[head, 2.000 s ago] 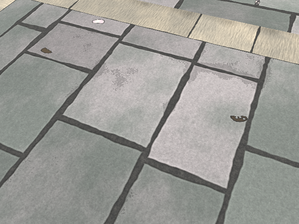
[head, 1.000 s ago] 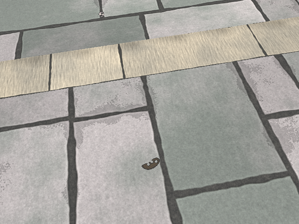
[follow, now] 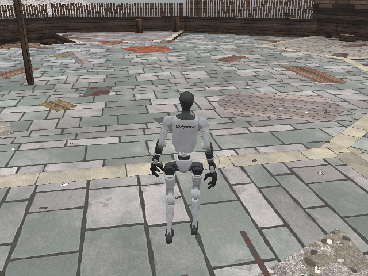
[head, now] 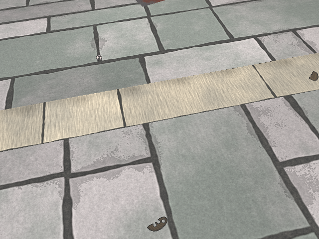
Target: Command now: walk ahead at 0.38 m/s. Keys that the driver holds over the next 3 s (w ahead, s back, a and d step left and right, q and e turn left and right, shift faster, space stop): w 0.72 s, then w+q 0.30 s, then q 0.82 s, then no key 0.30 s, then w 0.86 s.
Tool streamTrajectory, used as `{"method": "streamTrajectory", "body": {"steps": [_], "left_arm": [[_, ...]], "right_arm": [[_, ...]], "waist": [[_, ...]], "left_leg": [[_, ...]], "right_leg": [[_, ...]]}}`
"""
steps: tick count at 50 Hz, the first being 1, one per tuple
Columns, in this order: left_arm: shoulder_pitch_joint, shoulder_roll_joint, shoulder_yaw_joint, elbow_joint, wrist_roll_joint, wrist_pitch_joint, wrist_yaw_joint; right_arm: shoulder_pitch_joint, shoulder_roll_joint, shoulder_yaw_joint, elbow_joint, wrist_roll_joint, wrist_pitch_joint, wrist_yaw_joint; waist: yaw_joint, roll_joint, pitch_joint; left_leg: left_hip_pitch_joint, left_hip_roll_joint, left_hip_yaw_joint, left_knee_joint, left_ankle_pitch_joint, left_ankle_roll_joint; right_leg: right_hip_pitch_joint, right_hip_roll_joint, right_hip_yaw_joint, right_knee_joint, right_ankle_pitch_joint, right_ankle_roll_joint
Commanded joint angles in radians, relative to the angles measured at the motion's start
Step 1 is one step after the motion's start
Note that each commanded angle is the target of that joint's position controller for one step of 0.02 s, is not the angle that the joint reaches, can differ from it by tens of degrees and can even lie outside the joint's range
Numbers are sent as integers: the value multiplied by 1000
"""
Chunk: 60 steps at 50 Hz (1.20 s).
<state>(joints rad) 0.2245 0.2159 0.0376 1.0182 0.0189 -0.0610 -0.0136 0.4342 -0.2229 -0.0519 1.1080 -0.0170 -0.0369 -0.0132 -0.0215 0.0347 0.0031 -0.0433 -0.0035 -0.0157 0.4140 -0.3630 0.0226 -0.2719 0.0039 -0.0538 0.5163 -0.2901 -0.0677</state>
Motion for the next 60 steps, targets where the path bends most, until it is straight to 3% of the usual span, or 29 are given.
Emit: {"method": "streamTrajectory", "body": {"steps": [1, 2, 3, 5, 7, 10, 14, 18, 21, 23, 24, 25, 26, 27, 28, 30, 33, 36, 40, 46, 48, 50, 51, 52, 53, 54, 55, 57, 60], "left_arm": [[362, 194, 56, 57, 12, -19, 23], [420, 215, 60, 91, 6, -8, 21], [293, 166, 46, 54, 7, -3, 21], [157, 114, 30, 4, 1, -18, 15], [164, 75, 14, 13, -2, -34, 21], [249, 71, 7, 50, -6, -45, 25], [280, 62, -4, 62, -3, -45, 27], [310, 75, -4, 79, -2, -47, 33], [278, 97, 1, 81, 1, -48, 38], [251, 117, 9, 78, 4, -40, 40], [245, 111, 7, 69, -1, -38, 36], [306, 30, -10, 40, -19, -36, 27], [358, 34, 3, 50, -27, -34, 16], [252, 87, 16, 23, -7, -29, 18], [165, 84, 17, -2, 0, -34, 12], [146, 45, 16, -7, 15, -21, 7], [155, 10, 12, -9, 24, 10, -5], [14, 28, 14, -66, 22, 22, -11], [-170, 21, 5, -136, 10, 16, -15], [-313, 44, 3, -208, -1, 2, -9], [-263, 70, 11, -211, -5, -12, -5], [-26, 117, 34, -146, 3, -33, 11], [145, 188, 56, -122, 30, -45, 27], [189, 292, 80, -139, 54, -39, 31], [127, 232, 71, -153, 27, -20, 28], [40, 147, 47, -170, 17, -20, 27], [3, 94, 33, -169, 13, -26, 26], [1, 55, 19, -153, 5, -33, 37], [23, 80, 22, -146, 0, -45, 39]], "right_arm": [[-113, -9, 13, -111, 7, -32, 14], [-149, -71, -5, -139, -13, -31, 18], [-186, -94, -13, -147, -24, -27, 24], [-168, -45, -4, -128, -12, -35, 42], [-158, -48, -7, -118, -23, -25, 50], [-231, -46, -9, -147, -20, -8, 51], [-414, -25, 4, -222, -11, -3, 51], [-512, -22, 14, -268, -1, -5, 47], [-442, -54, 1, -263, -2, -14, 33], [-196, -94, -23, -184, -3, -27, 17], [-36, -132, -41, -138, -18, -35, 6], [84, -232, -65, -126, -41, -37, 0], [36, -231, -67, -127, -16, -22, 15], [-103, -187, -57, -150, 8, -20, 19], [-182, -113, -37, -166, 12, -27, 23], [-197, -40, -13, -142, 5, -46, 19], [-119, -50, -7, -103, 1, -69, 13], [-63, -79, -9, -91, 3, -72, 13], [18, -71, -1, -79, 8, -66, 13], [88, -99, -8, -70, -5, -53, -1], [51, -120, -17, -83, -10, -48, -6], [6, -132, -24, -98, -2, -50, 1], [-8, -96, -15, -131, 11, -54, 6], [89, 26, 6, -170, 57, -48, 1], [85, -82, -21, -158, 34, -36, -9], [32, -95, -32, -159, 23, -27, -11], [-13, -66, -31, -165, 14, -22, -8], [-28, -50, -40, -174, -10, 5, 6], [-39, -28, -43, -197, -12, 41, 21]], "waist": [[181, -297, 8], [171, -307, 30], [104, -150, 112], [37, -79, 127], [18, -88, 100], [22, -97, 96], [48, -105, 130], [64, -119, 142], [12, -119, 95], [-90, -111, -36], [-151, -83, -120], [-138, 76, -251], [-89, 171, -308], [-41, 52, -131], [-29, -12, -22], [35, -31, 56], [63, -9, 55], [46, -1, 92], [-3, 7, 110], [-47, 37, 91], [-8, 50, 73], [99, 15, -47], [159, -57, -179], [114, -273, -320], [91, -203, -321], [53, -108, -178], [41, -65, -90], [4, -121, -38], [-26, -141, -51]], "left_leg": [[-580, -18, 72, 384, -71, 63], [-682, -51, 50, 606, -200, 70], [-713, 27, -9, 700, -119, 86], [-648, 83, -20, 673, 55, 78], [-607, 91, 9, 642, 124, 51], [-659, 86, 49, 605, 175, 21], [-656, 63, 98, 407, 262, 2], [-552, 27, 134, 216, 322, 36], [-425, -17, 143, 162, 267, 94], [-174, -67, 149, 101, 236, 133], [60, 11, 67, 71, 215, 165], [306, 296, -312, 37, 53, 243], [369, 421, -734, -150, -36, 350], [218, 378, -600, -184, -141, 313], [61, 342, -460, -219, -97, 285], [-128, 257, -279, -261, 113, 221], [-172, 213, -157, -276, 294, 209], [-142, 192, -102, -315, 324, 206], [-91, 154, -81, -296, 461, 187], [85, 187, -142, -183, 626, 193], [89, 194, -156, -114, 709, 172], [20, 135, -116, 143, 806, 133], [-150, 78, -78, 400, 579, 114], [-487, -83, 31, 738, -64, 65], [-551, -53, -31, 862, -165, 72], [-561, -7, -44, 884, -99, 67], [-546, 22, -37, 854, -59, 54], [-497, 54, -29, 786, -29, 31], [-484, 32, -1, 755, 25, 10]], "right_leg": [[504, -274, 464, -314, -339, -93], [443, -392, 722, -407, -442, -173], [346, -370, 634, -386, -435, -169], [241, -280, 446, -404, -212, -125], [242, -223, 316, -409, 25, -106], [284, -203, 219, -390, 303, -115], [258, -170, 139, -392, 473, -119], [280, -186, 109, -391, 594, -115], [355, -208, 81, -270, 902, -97], [361, -189, 51, 25, 1046, -72], [215, -155, 35, 256, 848, -59], [-45, -44, -18, 619, 322, -34], [-278, 97, 72, 870, -217, -26], [-367, 7, 119, 889, -124, -42], [-361, -34, 112, 832, -37, -44], [-256, -88, 112, 706, 14, -31], [-226, -98, 81, 625, 37, -2], [-338, -122, 49, 501, 140, 27], [-350, -98, 9, 250, 269, 63], [-341, -51, 11, 83, 243, 59], [-237, -30, 20, 24, 166, 38], [90, 4, 8, -80, 168, -1], [353, -169, 175, -93, 84, -46], [624, -472, 581, -139, 144, -151], [547, -478, 680, -185, 262, -185], [413, -441, 498, -168, 406, -169], [294, -392, 343, -175, 583, -147], [174, -314, 168, -198, 702, -98], [134, -304, 63, -211, 815, -105]]}}
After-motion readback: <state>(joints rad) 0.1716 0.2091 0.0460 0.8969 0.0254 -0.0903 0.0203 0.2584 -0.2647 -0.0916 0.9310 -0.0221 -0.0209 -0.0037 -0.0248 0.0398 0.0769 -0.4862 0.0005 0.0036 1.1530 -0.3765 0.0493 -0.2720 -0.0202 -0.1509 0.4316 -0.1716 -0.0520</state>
